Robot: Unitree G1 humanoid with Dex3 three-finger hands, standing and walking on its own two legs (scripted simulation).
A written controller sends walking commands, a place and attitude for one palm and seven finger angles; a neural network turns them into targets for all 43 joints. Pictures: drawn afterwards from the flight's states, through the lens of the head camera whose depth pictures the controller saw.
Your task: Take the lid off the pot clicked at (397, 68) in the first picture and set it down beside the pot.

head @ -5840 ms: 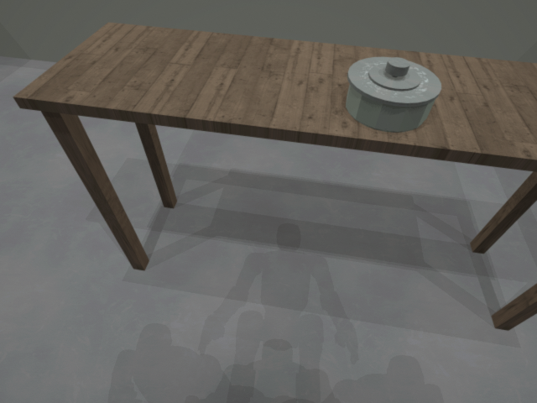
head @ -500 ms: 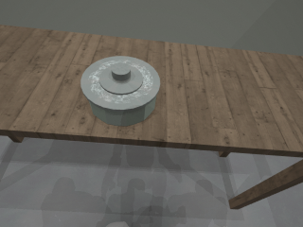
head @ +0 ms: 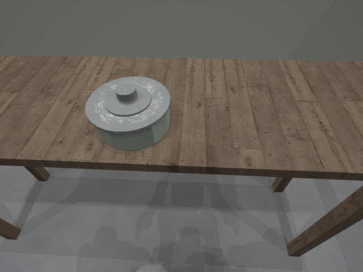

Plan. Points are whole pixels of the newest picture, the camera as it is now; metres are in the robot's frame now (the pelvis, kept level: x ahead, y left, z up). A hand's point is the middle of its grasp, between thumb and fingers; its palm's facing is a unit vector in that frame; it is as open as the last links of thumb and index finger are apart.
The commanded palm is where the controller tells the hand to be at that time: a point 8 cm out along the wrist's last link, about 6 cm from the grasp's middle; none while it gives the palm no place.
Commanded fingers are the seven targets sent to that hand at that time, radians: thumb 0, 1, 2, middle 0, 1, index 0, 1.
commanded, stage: come to a stop and stand still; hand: left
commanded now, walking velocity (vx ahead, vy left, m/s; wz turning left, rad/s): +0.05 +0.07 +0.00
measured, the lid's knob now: (126, 92) +0.45 +0.17 +0.17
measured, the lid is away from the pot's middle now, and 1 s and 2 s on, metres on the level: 0.00 0.00 0.00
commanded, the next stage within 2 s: look again from close up in 0.66 s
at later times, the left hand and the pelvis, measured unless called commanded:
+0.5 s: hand out of the picture +0.01 +0.23 -0.17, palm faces +0.03 -0.98 -0.20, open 7.3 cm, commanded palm none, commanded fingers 0.00 0.90 0.90 -0.20 -0.30 -0.20 -0.30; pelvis -0.02 +0.05 +0.01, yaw +0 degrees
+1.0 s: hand out of the picture -0.05 +0.23 -0.17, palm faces +0.05 -0.98 -0.20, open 7.3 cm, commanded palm none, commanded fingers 0.00 0.90 0.90 -0.20 -0.30 -0.20 -0.30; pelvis -0.02 +0.06 +0.00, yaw +0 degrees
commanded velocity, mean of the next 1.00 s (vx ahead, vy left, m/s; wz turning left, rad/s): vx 0.00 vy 0.00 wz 0.00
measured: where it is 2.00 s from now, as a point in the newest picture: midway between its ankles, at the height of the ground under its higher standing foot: outside the picture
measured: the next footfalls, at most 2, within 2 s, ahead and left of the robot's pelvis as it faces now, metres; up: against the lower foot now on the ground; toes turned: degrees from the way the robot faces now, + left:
left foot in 0.14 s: +0.04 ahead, +0.13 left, +0.00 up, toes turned +1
right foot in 0.42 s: +0.02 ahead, -0.07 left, +0.00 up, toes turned -1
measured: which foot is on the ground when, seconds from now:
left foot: up 0.00-0.12, down 0.14-1.00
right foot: down 0.00-0.16, up 0.18-0.40, down 0.42-1.00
